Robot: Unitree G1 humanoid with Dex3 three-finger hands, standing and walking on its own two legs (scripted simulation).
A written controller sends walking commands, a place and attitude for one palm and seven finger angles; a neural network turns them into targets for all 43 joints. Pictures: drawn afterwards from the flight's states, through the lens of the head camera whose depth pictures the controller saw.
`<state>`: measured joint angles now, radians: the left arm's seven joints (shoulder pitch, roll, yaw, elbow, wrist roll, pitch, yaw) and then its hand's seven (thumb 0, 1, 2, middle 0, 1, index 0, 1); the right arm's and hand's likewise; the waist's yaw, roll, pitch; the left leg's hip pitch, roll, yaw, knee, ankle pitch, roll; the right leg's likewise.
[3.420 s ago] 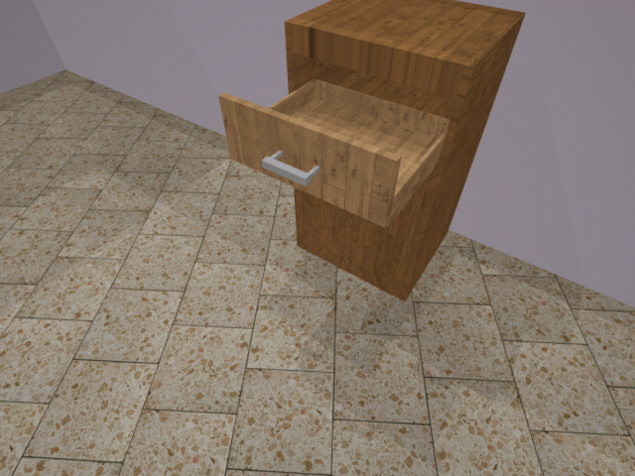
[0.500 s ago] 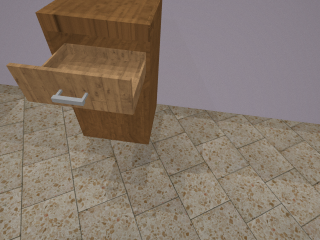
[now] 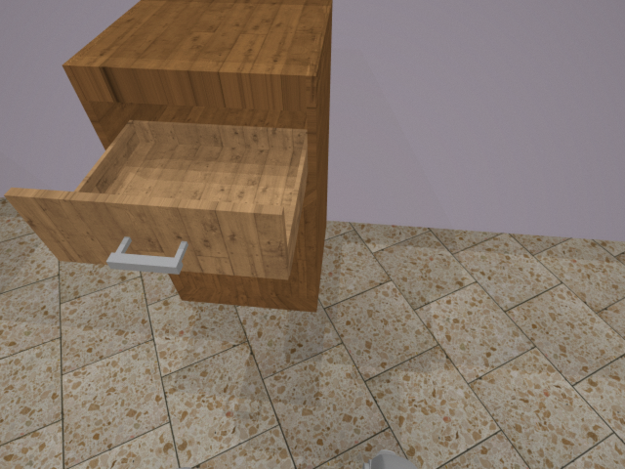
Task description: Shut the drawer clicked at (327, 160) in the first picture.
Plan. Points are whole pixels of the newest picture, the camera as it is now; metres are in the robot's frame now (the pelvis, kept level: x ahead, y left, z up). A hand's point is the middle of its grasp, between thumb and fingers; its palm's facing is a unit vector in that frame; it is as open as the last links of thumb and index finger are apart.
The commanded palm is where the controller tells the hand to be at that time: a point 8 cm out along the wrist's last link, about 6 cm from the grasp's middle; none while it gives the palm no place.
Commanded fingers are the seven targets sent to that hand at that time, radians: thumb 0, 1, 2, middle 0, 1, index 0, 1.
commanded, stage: take the last steps up to it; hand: left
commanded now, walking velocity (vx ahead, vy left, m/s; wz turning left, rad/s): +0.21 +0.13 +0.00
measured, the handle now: (149, 254) +0.46 +0.30 -0.04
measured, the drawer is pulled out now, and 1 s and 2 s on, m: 0.30 0.30 0.30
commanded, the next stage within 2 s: come to a stop and stand still in 0.18 s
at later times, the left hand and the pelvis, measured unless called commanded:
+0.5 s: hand out of the picture +0.09 +0.26 -0.19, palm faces +0.14 -0.96 -0.22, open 7.3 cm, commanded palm none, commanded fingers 0.00 0.90 0.90 -0.20 -0.30 -0.20 -0.30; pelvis +0.14 +0.07 -0.01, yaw +3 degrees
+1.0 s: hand out of the picture +0.12 +0.22 -0.16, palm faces +0.07 -0.98 -0.20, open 7.4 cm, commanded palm none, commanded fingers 0.00 0.90 0.90 -0.20 -0.30 -0.20 -0.30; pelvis +0.11 +0.05 +0.01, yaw +1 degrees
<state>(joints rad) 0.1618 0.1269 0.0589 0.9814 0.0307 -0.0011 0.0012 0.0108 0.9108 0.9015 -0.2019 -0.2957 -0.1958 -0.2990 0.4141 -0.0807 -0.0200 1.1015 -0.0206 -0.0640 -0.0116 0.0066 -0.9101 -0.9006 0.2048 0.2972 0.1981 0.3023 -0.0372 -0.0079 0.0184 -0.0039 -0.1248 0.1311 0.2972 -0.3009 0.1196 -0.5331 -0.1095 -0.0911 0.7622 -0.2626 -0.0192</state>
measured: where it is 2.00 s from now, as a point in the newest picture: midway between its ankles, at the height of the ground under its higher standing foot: outside the picture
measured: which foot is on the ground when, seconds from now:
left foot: down 0.00-0.10, up 0.12-0.42, down 0.44-0.78, up 0.80-1.00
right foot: up 0.00-0.06, down 0.08-0.46, up 0.48-0.76, down 0.78-1.00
